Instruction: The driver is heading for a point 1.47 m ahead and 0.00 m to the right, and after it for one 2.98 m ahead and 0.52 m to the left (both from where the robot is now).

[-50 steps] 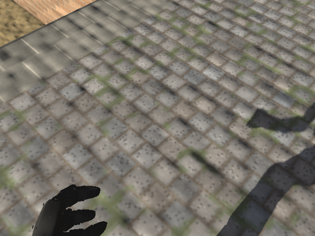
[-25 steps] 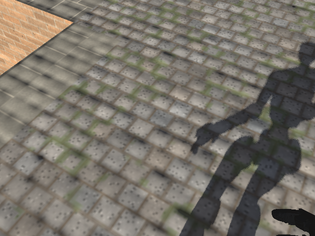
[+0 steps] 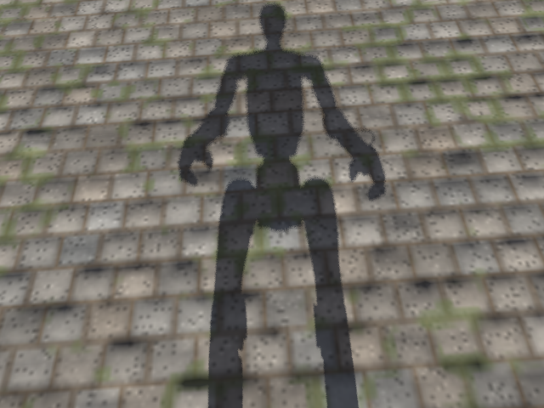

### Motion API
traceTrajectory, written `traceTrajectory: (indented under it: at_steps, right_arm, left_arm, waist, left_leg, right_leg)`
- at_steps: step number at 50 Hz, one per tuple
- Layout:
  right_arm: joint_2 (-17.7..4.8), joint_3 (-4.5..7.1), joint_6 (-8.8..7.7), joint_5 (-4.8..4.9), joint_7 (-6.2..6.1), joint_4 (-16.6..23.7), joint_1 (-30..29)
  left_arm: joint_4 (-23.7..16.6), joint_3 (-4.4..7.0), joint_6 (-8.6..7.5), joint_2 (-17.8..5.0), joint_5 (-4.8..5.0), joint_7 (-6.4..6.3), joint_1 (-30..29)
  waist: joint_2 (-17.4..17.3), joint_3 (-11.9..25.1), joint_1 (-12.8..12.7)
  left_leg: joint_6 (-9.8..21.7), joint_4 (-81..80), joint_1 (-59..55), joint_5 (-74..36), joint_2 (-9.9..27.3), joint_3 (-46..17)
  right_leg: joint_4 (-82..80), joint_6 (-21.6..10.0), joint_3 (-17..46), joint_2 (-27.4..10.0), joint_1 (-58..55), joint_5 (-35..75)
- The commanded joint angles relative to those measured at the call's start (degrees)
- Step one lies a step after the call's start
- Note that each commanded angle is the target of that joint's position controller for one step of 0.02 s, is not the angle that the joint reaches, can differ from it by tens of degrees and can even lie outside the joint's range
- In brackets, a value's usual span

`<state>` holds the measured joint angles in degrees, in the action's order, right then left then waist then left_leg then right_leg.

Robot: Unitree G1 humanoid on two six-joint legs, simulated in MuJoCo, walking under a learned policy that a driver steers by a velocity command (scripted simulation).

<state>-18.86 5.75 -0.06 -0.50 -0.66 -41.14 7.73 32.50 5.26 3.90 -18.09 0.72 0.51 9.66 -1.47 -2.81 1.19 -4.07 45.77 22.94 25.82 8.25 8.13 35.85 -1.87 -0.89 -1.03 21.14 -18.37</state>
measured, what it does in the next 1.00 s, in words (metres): walks ahead: left foot, then right foot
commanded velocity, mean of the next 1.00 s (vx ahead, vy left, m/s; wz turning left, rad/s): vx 0.46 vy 0.00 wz -0.25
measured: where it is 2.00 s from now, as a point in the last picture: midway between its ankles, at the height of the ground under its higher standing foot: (285, 171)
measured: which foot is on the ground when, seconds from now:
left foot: up 0.00-0.40, down 0.42-0.86, up 0.88-1.00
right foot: down 0.00-0.42, up 0.44-0.84, down 0.86-1.00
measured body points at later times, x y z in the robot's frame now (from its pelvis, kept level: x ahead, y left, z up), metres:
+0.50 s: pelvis +0.06 +0.01 +0.01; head +0.06 +0.03 +0.46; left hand +0.32 +0.19 -0.08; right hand +0.06 -0.29 -0.08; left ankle +0.09 +0.11 -0.73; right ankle +0.01 -0.11 -0.68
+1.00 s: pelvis +0.29 -0.13 +0.01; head +0.31 -0.13 +0.46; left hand +0.48 +0.10 -0.08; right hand +0.27 -0.41 -0.12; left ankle +0.22 +0.01 -0.63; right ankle +0.23 -0.24 -0.73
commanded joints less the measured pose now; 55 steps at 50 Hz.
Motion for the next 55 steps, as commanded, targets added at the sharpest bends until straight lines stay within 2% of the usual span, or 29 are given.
traceTrajectory:
  at_steps: [1,3,4,6,10,16,18,20,21,22,23,24,26,27,28,29,31,34,38,40,41,42,43,44,45,46,48,51,55]
  right_arm:
    - [-5.3,1.06,-1.32,0.03,-0.62,8.1,-7.3]
    - [-5.8,1.47,-1.09,-0.28,-1.89,6.3,-4.7]
    - [-5.8,1.58,-1.03,-0.80,-1.94,6.0,-3.5]
    - [-4.6,1.31,-1.27,-0.63,-1.47,5.3,-2.2]
    - [-2.3,0.27,-1.43,0.12,-0.86,5.8,-4.9]
    - [-3.1,0.01,-1.70,0.48,0.49,5.4,-4.2]
    - [-3.1,-0.02,-2.21,1.22,1.25,5.4,-2.3]
    - [-2.2,0.26,-3.11,1.85,1.64,4.0,2.1]
    - [-3.8,0.65,-3.94,1.06,1.38,3.1,8.2]
    - [-9.5,1.55,-4.58,-0.66,1.37,1.8,13.5]
    - [-11.7,2.57,-5.59,-1.28,1.76,1.2,13.5]
    - [-8.9,1.80,-6.10,-0.09,1.34,1.7,11.2]
    - [-5.6,0.51,-5.91,0.82,0.83,2.3,10.1]
    - [-5.2,0.10,-5.87,0.98,0.74,1.9,10.7]
    - [-5.8,0.09,-4.58,-1.63,1.55,-0.1,12.5]
    - [-6.2,0.23,-4.32,-1.46,1.89,-0.3,12.6]
    - [-5.5,0.05,-4.37,-0.35,2.28,-1.1,14.2]
    - [-4.4,-0.28,-4.29,0.20,2.23,-2.7,18.9]
    - [-6.7,0.25,-4.02,-0.43,1.32,-4.0,21.0]
    - [-7.1,0.36,-3.70,-0.53,1.09,-4.6,20.7]
    - [-7.5,0.42,-3.73,-0.43,1.06,-4.7,19.5]
    - [-7.2,0.31,-4.13,-0.05,1.24,-4.6,17.7]
    - [-5.5,-0.18,-4.88,0.59,1.70,-3.2,15.5]
    - [2.1,-1.98,-5.44,2.25,1.67,0.5,16.1]
    - [-1.3,-1.66,-4.67,1.81,1.29,0.5,14.4]
    - [-2.7,-1.17,-3.93,0.94,1.63,0.3,10.9]
    - [-1.6,-1.30,-2.89,-0.27,3.25,-0.7,10.0]
    - [0.6,-1.88,-0.66,-1.18,4.84,0.5,6.2]
    - [0.8,-2.68,-0.14,-1.01,5.94,4.6,-2.2]
  left_arm:
    - [-3.2,4.29,-3.36,-14.7,-2.30,-0.11,7.0]
    - [-3.6,2.99,-3.39,-10.6,0.37,-1.04,0.8]
    - [-4.3,2.51,-3.01,-9.9,0.50,-1.54,-1.5]
    - [-4.5,2.23,-2.62,-9.3,-0.10,-2.23,-1.7]
    - [-4.0,2.77,-2.30,-10.5,0.46,-3.08,-0.2]
    - [-3.9,1.90,-1.76,-9.4,-0.24,-2.46,-0.6]
    - [-3.3,1.21,-1.95,-8.4,0.35,-1.87,0.5]
    - [-2.2,-0.06,-2.70,-6.2,-0.11,-1.39,1.7]
    - [-2.0,-1.33,-3.41,-2.7,-0.49,-1.40,1.7]
    - [-3.9,-2.12,-4.47,0.3,0.90,-1.48,1.7]
    - [-5.7,-0.99,-5.83,-4.0,2.14,-1.91,-3.2]
    - [-5.2,-0.24,-6.66,-7.0,2.11,-2.00,-4.5]
    - [-3.1,-0.30,-7.56,-6.0,-0.07,-1.46,-2.3]
    - [-3.0,-0.38,-7.88,-5.0,-0.39,-1.15,-2.5]
    - [-1.9,-0.94,-6.02,-4.5,-6.72,1.54,-4.2]
    - [-2.0,-1.16,-5.29,-2.7,-6.17,2.72,-3.0]
    - [-1.4,-1.44,-4.74,-2.5,-4.38,3.51,-2.8]
    - [-2.5,-2.06,-5.17,-1.9,-3.56,3.40,-8.9]
    - [-3.2,-2.57,-6.11,-1.5,-2.48,3.46,-13.5]
    - [-2.6,-2.36,-6.66,-2.2,-2.34,2.62,-11.3]
    - [-1.5,-1.91,-7.12,-3.3,-2.23,1.78,-6.5]
    - [1.7,-0.94,-7.99,-5.3,-2.64,0.55,3.6]
    - [3.6,0.49,-8.59,-9.9,-4.08,-0.85,15.1]
    - [4.4,1.84,-8.35,-16.6,-5.48,-1.54,21.8]
    - [4.0,1.40,-8.11,-14.2,-4.85,-1.61,17.4]
    - [3.8,-0.13,-8.07,-8.8,-4.73,-1.48,12.3]
    - [4.9,-1.33,-8.33,-4.4,-4.10,-1.22,9.5]
    - [7.9,-2.08,-9.52,-1.8,-2.53,-0.94,11.3]
    - [10.6,-2.26,-10.94,-1.0,-2.56,-0.54,11.1]
  waist:
    - [12.5,11.5,-4.9]
    - [8.5,8.3,-1.1]
    - [9.0,8.7,0.2]
    - [8.9,10.4,0.7]
    - [9.4,10.1,-0.7]
    - [12.3,10.8,-2.4]
    - [11.4,11.8,-2.4]
    - [10.1,7.5,0.5]
    - [4.5,6.8,3.0]
    - [-7.3,5.3,2.4]
    - [-10.7,-2.5,2.7]
    - [-7.2,-5.8,2.0]
    - [-4.8,-2.5,0.7]
    - [-5.2,-1.9,0.7]
    - [-0.5,-2.1,1.4]
    - [-4.2,-2.4,0.6]
    - [-7.3,-1.7,1.1]
    - [-7.3,-2.1,3.8]
    - [-8.0,-2.6,5.4]
    - [-8.4,-2.5,3.6]
    - [-8.0,-0.8,0.6]
    - [-4.2,4.7,-4.8]
    - [2.2,13.6,-11.3]
    - [19.2,21.7,-12.2]
    - [14.9,18.1,-9.7]
    - [8.7,10.3,-7.5]
    - [7.1,4.1,-4.7]
    - [9.4,-1.4,-3.0]
    - [7.5,-5.2,-0.8]
  left_leg:
    - [0.7,24.9,23.4,6.8,-6.3,-11.7]
    - [1.7,21.5,22.3,-2.2,-5.3,-13.3]
    - [1.4,21.0,18.8,-4.8,-6.1,-13.0]
    - [0.8,18.6,15.3,-8.3,-8.4,-12.8]
    - [-0.1,5.4,13.3,-10.0,-11.6,-14.4]
    - [0.8,-4.2,3.6,-7.8,-11.3,-13.9]
    - [2.5,-9.4,-3.3,-8.3,-10.9,-12.2]
    - [4.7,-16.7,-14.7,-7.8,-10.1,-10.6]
    - [7.5,-22.2,-21.3,1.8,-2.3,-20.5]
    - [13.8,-32.4,-24.9,22.3,8.1,-41.0]
    - [19.5,-38.4,-19.9,32.9,14.6,-56.7]
    - [19.2,-37.8,-18.5,28.8,13.8,-52.8]
    - [15.2,-36.5,-19.2,18.3,8.2,-41.0]
    - [14.3,-37.2,-18.6,15.1,6.5,-37.2]
    - [12.6,-39.1,-12.4,13.2,3.0,-32.0]
    - [12.4,-39.5,-11.0,10.2,1.5,-29.0]
    - [12.9,-40.7,-12.2,6.5,0.9,-25.6]
    - [14.1,-41.1,-14.7,-0.1,0.9,-25.3]
    - [15.0,-39.2,-16.1,-4.8,1.8,-25.8]
    - [15.2,-36.5,-14.3,-9.9,2.8,-27.1]
    - [14.9,-32.0,-12.4,-20.1,3.0,-26.7]
    - [13.6,-19.9,-7.8,-31.3,-0.3,-22.9]
    - [12.1,-1.9,2.7,-25.8,-5.0,-18.7]
    - [10.5,17.2,19.9,3.4,-12.2,-12.6]
    - [11.5,26.0,23.6,-0.2,-9.7,-14.0]
    - [11.5,28.2,24.7,-5.3,-6.5,-13.6]
    - [10.1,25.6,22.4,-9.9,-3.2,-12.5]
    - [9.0,26.8,25.5,-13.0,-1.3,-11.0]
    - [8.9,22.5,28.2,-21.1,-1.4,-9.2]
  right_leg:
    - [-15.9,-16.8,28.6,-17.4,-20.9,29.9]
    - [-15.4,-11.3,22.9,-12.7,-16.2,24.8]
    - [-14.9,-10.6,21.2,-11.1,-12.7,26.5]
    - [-14.3,-10.1,20.5,-8.9,-11.1,27.1]
    - [-12.8,-9.5,24.8,-7.1,-12.0,22.0]
    - [-9.3,-9.5,29.3,-7.3,-9.9,25.7]
    - [-12.2,-9.5,31.2,-5.9,-6.3,-0.8]
    - [-12.1,-7.9,30.7,-2.8,3.9,-24.1]
    - [-0.6,-5.0,26.4,0.9,11.3,-26.7]
    - [16.5,-1.6,14.2,9.3,21.7,-19.4]
    - [24.2,-1.4,14.7,5.7,32.1,-14.1]
    - [26.8,-1.3,15.2,3.2,34.3,-7.7]
    - [27.7,-0.4,11.2,0.8,31.8,0.4]
    - [27.6,0.1,9.0,-0.6,30.8,4.0]
    - [28.1,0.7,6.2,1.3,25.6,8.0]
    - [27.5,1.1,4.9,1.3,24.1,9.5]
    - [25.3,1.9,3.1,-0.1,23.8,11.6]
    - [13.7,3.7,0.6,-1.3,21.4,12.9]
    - [-0.7,3.9,-1.0,0.8,12.4,8.2]
    - [-5.9,2.9,-1.2,2.2,3.4,4.2]
    - [-8.5,2.0,-1.4,3.1,-4.8,3.8]
    - [-10.2,0.9,-0.4,2.8,-20.0,5.8]
    - [-10.7,-1.0,8.4,-6.6,-37.0,-4.2]
    - [-19.0,-3.5,34.6,-23.6,-49.5,-33.0]
    - [-23.4,-5.0,44.7,-25.4,-39.7,-36.9]
    - [-21.7,-4.2,35.1,-22.6,-33.0,-29.0]
    - [-24.4,-3.0,20.1,-17.4,-24.2,-13.2]
    - [-26.9,-1.9,8.0,-14.6,-20.6,0.8]
    - [-29.9,-1.6,-4.3,-13.2,-18.0,16.1]
Velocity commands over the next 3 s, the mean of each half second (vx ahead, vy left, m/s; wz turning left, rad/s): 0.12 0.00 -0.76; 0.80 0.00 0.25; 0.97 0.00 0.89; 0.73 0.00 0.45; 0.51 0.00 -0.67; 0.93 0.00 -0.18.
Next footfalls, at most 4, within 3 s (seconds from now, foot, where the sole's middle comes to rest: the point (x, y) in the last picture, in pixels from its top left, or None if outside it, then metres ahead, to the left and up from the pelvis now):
0.42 left None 0.12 0.09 -0.76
0.86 right None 0.27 -0.25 -0.76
1.30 left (333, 294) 0.72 -0.11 -0.76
1.74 right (319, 160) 1.19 -0.11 -0.76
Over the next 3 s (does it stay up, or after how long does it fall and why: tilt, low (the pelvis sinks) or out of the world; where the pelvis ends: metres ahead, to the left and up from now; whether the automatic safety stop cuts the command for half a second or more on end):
stays up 1.71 -0.05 -0.01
